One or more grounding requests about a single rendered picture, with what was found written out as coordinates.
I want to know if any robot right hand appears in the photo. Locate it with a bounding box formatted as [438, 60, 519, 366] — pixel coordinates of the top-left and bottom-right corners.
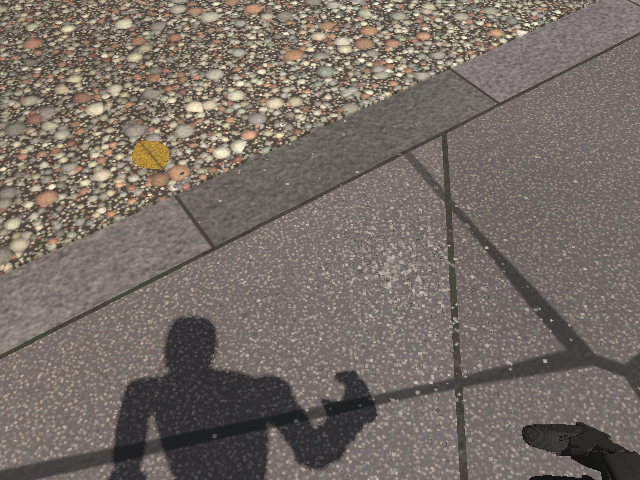
[522, 422, 640, 480]

